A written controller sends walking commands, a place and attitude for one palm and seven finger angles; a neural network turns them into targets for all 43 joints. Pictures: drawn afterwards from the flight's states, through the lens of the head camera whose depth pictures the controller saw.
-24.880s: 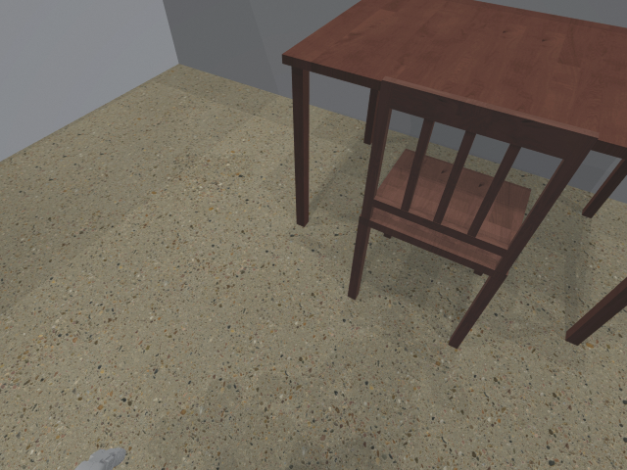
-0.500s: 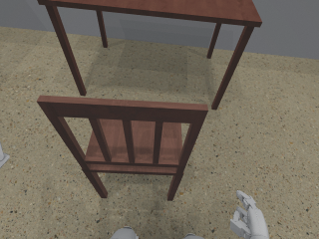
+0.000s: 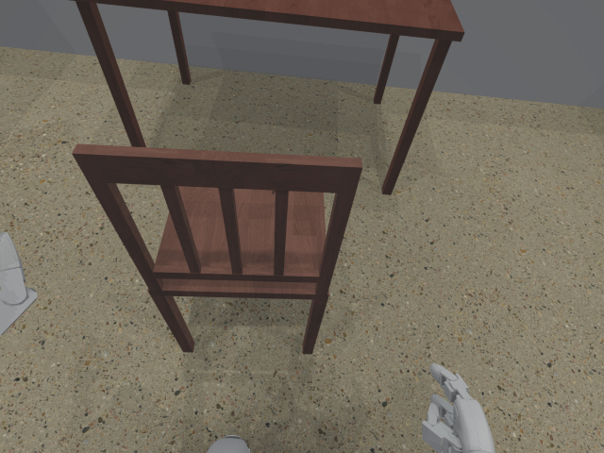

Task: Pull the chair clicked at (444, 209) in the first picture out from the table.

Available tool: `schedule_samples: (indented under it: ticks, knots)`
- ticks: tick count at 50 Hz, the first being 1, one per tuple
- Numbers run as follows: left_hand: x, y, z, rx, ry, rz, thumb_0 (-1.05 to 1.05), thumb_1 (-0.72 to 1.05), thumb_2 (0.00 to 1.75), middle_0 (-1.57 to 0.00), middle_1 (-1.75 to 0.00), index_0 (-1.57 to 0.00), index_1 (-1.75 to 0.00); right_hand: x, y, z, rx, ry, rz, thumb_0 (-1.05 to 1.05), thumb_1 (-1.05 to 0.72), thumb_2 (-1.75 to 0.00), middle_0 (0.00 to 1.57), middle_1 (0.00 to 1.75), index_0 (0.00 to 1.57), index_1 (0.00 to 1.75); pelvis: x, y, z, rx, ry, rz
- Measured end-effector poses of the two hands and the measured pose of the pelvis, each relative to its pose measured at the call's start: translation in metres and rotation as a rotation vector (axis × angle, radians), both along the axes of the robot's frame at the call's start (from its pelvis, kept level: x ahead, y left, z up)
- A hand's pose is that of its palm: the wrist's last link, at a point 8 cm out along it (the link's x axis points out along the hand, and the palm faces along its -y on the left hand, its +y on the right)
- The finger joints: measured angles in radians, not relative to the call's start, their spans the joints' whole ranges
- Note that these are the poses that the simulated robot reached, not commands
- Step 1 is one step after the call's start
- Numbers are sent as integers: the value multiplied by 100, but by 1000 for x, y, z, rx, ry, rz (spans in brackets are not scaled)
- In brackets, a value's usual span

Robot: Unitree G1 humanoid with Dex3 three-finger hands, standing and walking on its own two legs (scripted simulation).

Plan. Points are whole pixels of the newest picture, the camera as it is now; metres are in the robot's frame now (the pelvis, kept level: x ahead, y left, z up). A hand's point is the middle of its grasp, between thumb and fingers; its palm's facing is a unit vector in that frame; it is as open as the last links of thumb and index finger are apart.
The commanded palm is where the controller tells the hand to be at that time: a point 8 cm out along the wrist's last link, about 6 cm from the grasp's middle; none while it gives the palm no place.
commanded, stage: stop stepping back and stand still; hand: left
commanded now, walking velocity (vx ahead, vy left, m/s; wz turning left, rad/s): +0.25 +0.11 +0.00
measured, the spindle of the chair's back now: (232, 234) +0.48 +0.17 -0.10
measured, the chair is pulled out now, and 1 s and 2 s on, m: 0.56 0.56 0.56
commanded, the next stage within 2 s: let the arm hang, fingers relaxed in 0.70 s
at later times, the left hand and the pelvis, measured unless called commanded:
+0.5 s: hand (0, 423) +0.12 +0.24 +0.17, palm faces +0.42 -0.79 -0.45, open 7.5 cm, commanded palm +0.06 +0.28 +0.18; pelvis -0.07 -0.02 +0.01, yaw +1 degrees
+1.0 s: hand out of the picture +0.06 +0.19 -0.11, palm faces +0.06 -0.96 -0.27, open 7.4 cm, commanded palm none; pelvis -0.08 -0.01 +0.00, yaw +1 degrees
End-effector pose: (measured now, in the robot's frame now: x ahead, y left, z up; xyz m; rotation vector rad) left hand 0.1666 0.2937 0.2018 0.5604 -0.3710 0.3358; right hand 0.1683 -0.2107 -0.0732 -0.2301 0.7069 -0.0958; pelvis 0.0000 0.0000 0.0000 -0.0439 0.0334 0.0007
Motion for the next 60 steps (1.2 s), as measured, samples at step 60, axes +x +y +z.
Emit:
schedule_samples:
  ticks: [60]
  knots:
    - [-240,-84,-343,-641,1585,287,-4,100,90,-21,-30,-20,-30,-245,-44,-48,2,646,-135,0,-91,-90,20,30,20,30,-80,-26,6,26,-57,39]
